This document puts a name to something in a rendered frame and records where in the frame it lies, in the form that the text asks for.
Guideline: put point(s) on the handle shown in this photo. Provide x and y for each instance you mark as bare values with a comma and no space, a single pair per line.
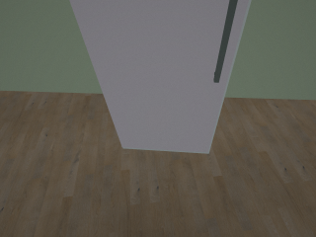
225,39

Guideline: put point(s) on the fridge door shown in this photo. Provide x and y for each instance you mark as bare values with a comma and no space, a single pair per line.
155,62

